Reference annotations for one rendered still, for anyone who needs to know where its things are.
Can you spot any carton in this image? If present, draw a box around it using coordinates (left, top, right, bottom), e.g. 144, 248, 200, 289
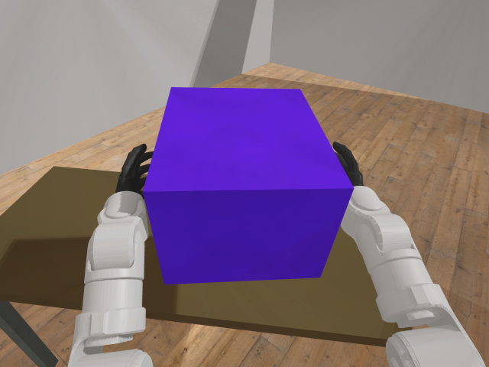
143, 87, 354, 284

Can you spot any left robot forearm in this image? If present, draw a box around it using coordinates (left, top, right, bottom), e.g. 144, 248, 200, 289
67, 191, 149, 367

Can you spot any right robot hand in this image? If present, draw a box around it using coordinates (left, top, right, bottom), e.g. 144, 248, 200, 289
332, 141, 364, 187

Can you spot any right robot forearm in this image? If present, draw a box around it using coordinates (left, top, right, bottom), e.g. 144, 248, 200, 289
341, 186, 486, 367

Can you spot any right robot upper arm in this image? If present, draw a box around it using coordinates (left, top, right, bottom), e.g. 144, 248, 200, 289
386, 325, 483, 367

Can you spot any left robot hand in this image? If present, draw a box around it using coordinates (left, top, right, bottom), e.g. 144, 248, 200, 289
115, 144, 154, 199

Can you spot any left robot upper arm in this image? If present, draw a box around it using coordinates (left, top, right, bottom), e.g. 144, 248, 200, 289
74, 349, 153, 367

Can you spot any table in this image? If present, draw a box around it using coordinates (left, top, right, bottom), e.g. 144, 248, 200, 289
0, 166, 412, 367

